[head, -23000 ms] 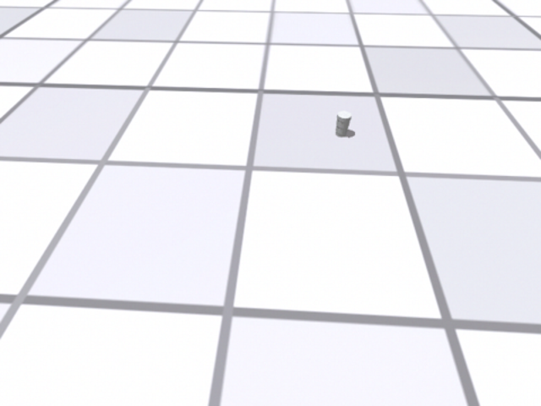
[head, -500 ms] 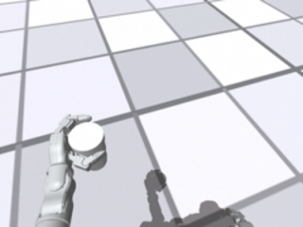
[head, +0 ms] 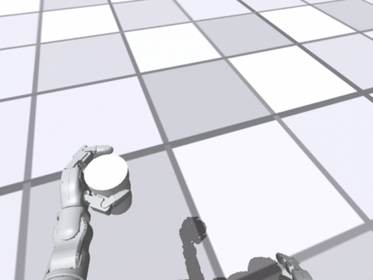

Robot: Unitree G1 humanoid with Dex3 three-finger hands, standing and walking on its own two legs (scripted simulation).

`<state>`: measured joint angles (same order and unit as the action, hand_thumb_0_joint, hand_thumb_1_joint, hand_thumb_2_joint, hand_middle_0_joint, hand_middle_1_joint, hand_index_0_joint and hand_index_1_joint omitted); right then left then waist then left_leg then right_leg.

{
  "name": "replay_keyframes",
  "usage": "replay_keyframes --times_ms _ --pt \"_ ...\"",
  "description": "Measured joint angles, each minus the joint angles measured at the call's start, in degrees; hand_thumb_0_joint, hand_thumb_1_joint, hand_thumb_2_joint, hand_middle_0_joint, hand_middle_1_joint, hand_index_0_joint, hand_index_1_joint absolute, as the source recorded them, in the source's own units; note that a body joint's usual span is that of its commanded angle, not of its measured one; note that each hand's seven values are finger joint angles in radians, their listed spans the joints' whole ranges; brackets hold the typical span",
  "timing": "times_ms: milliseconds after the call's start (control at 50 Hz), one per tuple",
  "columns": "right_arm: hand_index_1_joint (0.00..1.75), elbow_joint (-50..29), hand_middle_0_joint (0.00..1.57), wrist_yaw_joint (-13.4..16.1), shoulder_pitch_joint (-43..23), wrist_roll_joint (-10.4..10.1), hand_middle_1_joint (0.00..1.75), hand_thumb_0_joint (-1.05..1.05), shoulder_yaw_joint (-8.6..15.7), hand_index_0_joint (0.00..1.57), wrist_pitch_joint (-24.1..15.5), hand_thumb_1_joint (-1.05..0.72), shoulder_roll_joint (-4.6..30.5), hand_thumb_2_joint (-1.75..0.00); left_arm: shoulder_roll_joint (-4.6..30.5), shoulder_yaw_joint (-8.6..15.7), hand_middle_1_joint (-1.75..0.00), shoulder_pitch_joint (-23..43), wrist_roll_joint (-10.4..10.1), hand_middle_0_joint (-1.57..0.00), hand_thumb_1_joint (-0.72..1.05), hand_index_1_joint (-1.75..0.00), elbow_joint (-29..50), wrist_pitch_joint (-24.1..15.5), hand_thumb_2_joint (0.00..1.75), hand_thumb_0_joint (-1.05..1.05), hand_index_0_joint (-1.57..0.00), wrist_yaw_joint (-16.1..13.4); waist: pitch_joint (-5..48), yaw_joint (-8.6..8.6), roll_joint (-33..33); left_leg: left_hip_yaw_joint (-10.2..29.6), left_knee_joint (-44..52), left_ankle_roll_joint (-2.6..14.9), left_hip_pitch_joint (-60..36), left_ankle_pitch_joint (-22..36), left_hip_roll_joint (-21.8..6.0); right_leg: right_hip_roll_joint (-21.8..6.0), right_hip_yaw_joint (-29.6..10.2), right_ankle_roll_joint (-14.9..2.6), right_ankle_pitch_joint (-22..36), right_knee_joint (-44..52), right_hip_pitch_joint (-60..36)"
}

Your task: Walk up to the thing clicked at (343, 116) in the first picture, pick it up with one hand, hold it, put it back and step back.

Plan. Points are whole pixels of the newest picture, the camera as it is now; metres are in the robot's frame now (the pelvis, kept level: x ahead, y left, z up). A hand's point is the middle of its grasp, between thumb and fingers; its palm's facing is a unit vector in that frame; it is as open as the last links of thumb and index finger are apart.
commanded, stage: hold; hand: left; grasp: from the side
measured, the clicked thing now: (113, 188) +0.34 +0.17 +0.01
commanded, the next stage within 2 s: none
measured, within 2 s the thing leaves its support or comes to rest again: neither
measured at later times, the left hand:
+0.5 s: hand (102, 181) +0.33 +0.18 +0.06, palm faces +0.15 -0.99 -0.01, open 11.4 cm
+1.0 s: hand (101, 179) +0.33 +0.18 +0.06, palm faces +0.16 -0.99 +0.00, open 11.4 cm
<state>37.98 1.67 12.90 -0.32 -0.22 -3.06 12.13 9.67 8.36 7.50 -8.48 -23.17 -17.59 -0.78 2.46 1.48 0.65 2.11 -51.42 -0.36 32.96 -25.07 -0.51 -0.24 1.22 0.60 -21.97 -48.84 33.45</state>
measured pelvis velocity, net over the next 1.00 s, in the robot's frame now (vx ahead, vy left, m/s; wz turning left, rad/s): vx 0.00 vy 0.00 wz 0.00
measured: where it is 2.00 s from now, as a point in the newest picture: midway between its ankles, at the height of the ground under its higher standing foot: outside the picture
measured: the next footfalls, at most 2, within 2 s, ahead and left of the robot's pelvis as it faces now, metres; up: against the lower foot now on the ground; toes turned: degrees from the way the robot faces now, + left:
none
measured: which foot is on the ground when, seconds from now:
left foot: down 0.00-1.00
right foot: down 0.00-1.00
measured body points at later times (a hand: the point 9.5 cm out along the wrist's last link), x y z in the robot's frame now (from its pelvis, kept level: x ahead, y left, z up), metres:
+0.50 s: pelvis +0.00 +0.00 +0.00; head +0.03 +0.01 +0.45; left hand +0.31 +0.23 +0.06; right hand +0.13 -0.24 -0.10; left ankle +0.01 +0.12 -0.70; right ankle +0.03 -0.13 -0.70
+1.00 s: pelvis +0.00 +0.00 +0.00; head +0.03 +0.01 +0.45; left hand +0.32 +0.23 +0.06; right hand +0.13 -0.24 -0.10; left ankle +0.01 +0.12 -0.70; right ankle +0.03 -0.13 -0.70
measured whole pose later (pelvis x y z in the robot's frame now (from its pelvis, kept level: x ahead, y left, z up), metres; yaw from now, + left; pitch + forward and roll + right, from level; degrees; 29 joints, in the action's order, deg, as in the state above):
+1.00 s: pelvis +0.00 +0.00 +0.00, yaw +0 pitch +6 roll -1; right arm 38.6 1.6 13.0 -0.4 -0.2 -3.8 12.2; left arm 10.0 8.5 8.1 -8.4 -24.3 -18.7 -0.4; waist 1.8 1.1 0.4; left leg 2.1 -50.2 -0.1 31.5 -24.3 -0.2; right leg -0.5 1.2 0.8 -21.2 -47.4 31.8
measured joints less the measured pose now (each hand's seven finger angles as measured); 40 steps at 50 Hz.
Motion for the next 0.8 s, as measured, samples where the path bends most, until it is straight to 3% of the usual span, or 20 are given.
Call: replay_keyframes --times_ms 800 --pt "0.30 0.55 0.20 -0.25 0.25 -0.11 0.30 0.01 0.11 0.20 -0.78 -0.94 0.19 -0.91 0.18 -0.01 -0.99 0.14 -0.26 -0.66 -0.51 -0.99 -0.93 -0.75 1.04 -0.11 -0.62 0.69 -0.59 -0.25 -0.22 -0.06 1.28 0.26 -1.47 0.78 0.20 -0.19 -0.06 0.24 0.90 1.56 -1.64"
